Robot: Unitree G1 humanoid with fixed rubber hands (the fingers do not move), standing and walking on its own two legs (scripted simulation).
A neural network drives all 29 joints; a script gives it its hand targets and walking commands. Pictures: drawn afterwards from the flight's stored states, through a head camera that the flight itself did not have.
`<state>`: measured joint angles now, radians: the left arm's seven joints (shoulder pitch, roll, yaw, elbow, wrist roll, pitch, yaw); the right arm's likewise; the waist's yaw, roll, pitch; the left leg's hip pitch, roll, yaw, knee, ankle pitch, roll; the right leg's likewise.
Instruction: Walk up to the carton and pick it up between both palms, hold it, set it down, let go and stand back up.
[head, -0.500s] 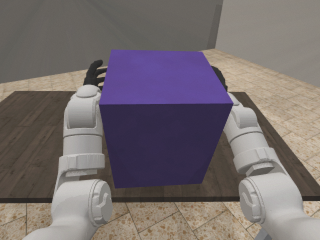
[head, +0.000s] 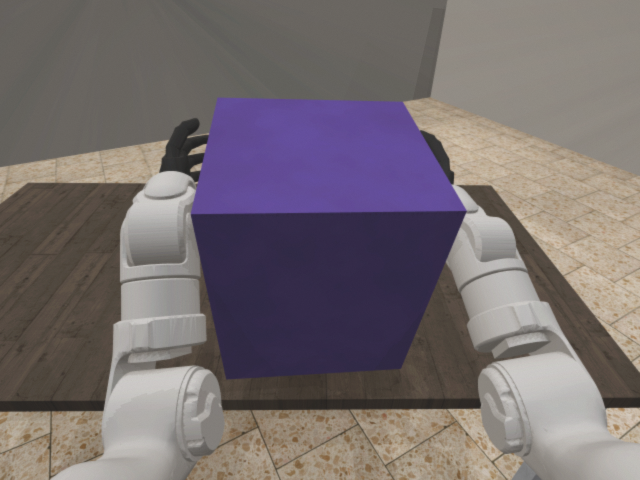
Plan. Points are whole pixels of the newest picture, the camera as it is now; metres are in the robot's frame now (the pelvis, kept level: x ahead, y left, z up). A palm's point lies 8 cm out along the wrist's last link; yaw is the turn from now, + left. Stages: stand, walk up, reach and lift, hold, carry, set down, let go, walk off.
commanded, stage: hold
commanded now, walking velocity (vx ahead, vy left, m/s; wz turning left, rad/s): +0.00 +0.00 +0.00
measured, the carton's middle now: (314, 240) +0.32 +0.00 +0.21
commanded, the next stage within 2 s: none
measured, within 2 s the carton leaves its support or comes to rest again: neither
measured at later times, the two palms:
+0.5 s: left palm (179, 181) +0.36 +0.14 +0.28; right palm (438, 187) +0.36 -0.16 +0.26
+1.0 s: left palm (186, 178) +0.36 +0.14 +0.28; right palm (442, 191) +0.36 -0.16 +0.25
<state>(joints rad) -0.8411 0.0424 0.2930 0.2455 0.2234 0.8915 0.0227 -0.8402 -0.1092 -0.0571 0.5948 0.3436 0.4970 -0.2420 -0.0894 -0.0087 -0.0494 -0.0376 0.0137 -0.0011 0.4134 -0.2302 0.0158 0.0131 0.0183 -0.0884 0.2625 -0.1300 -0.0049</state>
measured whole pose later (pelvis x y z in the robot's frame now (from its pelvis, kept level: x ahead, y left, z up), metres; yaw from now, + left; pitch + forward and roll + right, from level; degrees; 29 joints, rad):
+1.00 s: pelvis -0.01 -0.01 +0.00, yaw -1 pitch -7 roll -2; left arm -0.90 0.05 0.31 0.35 0.22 0.87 0.02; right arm -0.88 -0.12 -0.07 0.65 0.33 0.52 -0.24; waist -0.08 -0.01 -0.07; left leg -0.06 0.02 0.00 0.40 -0.21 0.01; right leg -0.02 0.02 -0.08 0.28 -0.13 -0.01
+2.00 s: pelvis +0.00 +0.00 +0.00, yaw -1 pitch -8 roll -2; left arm -0.85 0.04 0.30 0.28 0.23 0.87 0.03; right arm -0.86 -0.12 -0.05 0.62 0.35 0.52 -0.24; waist -0.09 -0.01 -0.07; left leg -0.05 0.02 0.01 0.41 -0.23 0.02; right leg 0.00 0.02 -0.07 0.26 -0.12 -0.01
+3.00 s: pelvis +0.00 +0.00 +0.00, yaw -1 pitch -8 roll -2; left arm -0.86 0.04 0.30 0.29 0.22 0.86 0.02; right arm -0.86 -0.12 -0.06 0.61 0.34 0.52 -0.24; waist -0.09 0.00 -0.07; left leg -0.05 0.02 0.01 0.40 -0.22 0.01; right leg -0.01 0.02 -0.07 0.27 -0.12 -0.01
